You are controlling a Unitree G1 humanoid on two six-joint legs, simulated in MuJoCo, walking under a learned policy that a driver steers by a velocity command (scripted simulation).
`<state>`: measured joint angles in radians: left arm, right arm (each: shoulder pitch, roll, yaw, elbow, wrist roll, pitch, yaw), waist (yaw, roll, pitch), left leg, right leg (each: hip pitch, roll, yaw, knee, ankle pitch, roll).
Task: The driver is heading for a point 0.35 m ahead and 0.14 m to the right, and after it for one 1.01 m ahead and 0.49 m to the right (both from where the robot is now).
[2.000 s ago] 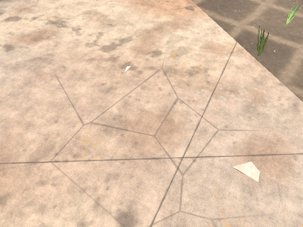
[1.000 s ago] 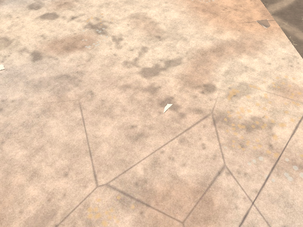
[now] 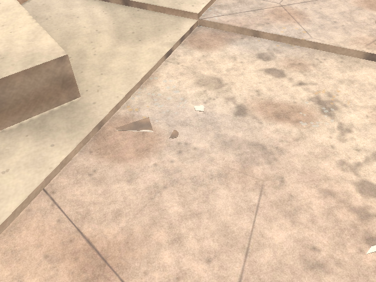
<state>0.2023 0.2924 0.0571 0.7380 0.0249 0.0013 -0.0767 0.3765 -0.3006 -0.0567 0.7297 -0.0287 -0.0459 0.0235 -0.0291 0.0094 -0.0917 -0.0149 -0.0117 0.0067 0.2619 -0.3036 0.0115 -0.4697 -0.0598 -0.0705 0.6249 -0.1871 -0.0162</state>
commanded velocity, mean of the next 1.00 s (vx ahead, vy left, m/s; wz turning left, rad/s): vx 0.40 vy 0.00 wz -0.70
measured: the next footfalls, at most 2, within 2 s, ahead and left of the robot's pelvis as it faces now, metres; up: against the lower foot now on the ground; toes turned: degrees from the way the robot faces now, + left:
right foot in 0.04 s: +0.11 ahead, -0.10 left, +0.00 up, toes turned -6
left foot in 0.48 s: +0.57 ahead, -0.07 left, +0.00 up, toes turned -31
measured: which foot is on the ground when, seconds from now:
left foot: down 0.00-0.06, up 0.08-0.46, down 0.48-0.92, up 0.94-1.00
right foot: up 0.00-0.02, down 0.04-0.48, up 0.50-0.90, down 0.92-1.00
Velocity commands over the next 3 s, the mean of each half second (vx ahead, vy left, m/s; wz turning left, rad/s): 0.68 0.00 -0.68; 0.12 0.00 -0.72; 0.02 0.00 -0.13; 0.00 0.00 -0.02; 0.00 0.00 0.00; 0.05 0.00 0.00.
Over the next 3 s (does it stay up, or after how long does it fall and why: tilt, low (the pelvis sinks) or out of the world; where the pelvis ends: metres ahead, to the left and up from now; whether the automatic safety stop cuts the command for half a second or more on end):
stays up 0.51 -0.20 -0.01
